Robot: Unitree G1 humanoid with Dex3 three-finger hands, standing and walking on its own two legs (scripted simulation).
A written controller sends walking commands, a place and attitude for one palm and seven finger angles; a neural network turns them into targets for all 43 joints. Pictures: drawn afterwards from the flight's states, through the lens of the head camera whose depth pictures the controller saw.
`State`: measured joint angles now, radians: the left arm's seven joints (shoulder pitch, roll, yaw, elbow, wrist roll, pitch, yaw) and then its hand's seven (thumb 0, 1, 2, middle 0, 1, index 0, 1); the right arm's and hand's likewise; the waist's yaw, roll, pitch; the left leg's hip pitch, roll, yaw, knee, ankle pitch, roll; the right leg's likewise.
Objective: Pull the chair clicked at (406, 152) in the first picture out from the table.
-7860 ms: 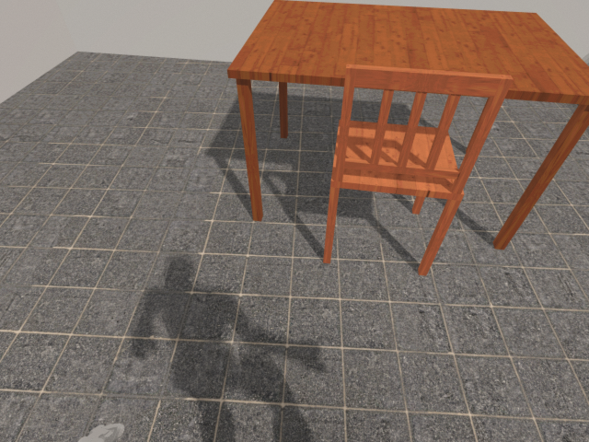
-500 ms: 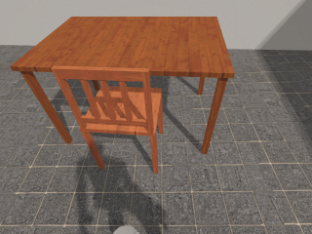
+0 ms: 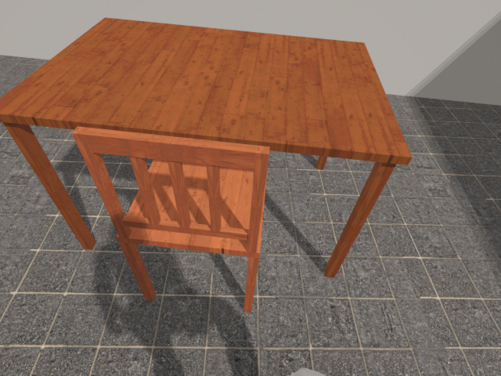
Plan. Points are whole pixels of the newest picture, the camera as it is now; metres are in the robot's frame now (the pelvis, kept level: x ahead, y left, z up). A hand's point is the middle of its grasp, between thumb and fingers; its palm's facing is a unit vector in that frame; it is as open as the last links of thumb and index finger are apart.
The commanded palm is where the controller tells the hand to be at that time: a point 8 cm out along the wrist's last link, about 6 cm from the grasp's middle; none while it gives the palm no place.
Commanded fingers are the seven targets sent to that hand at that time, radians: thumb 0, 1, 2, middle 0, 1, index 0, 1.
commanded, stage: come to a stop and stand still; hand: left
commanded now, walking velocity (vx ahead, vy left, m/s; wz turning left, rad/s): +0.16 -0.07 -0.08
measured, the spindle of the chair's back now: (180, 195) +0.54 +0.21 -0.10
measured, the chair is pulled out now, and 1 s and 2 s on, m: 0.00 0.00 0.00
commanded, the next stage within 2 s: none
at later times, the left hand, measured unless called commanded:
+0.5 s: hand out of the picture +0.13 +0.17 -0.17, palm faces +0.03 -0.97 -0.26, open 7.3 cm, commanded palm none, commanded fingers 0.00 0.90 0.90 -0.20 -0.30 -0.20 -0.30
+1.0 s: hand out of the picture -0.01 +0.20 -0.18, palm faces -0.02 -0.99 -0.16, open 7.4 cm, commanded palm none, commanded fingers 0.00 0.90 0.90 -0.20 -0.30 -0.20 -0.30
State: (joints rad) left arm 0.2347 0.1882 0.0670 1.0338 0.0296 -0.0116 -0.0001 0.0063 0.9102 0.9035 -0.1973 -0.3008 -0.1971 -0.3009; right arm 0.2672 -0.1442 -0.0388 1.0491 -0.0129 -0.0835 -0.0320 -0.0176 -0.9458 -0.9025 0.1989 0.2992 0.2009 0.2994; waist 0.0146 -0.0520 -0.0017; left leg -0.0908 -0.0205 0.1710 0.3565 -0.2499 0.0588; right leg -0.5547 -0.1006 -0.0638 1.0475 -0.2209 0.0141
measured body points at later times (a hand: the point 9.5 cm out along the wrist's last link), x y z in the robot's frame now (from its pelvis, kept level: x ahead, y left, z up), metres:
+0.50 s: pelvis +0.04 -0.02 -0.01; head +0.07 -0.04 +0.44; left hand +0.13 +0.22 -0.15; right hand +0.06 -0.25 -0.18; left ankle +0.00 +0.12 -0.69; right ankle +0.15 -0.12 -0.74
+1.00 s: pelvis +0.02 +0.02 +0.01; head +0.04 +0.04 +0.45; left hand +0.00 +0.25 -0.16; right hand -0.05 -0.17 -0.14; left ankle -0.02 +0.12 -0.74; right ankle -0.03 -0.11 -0.69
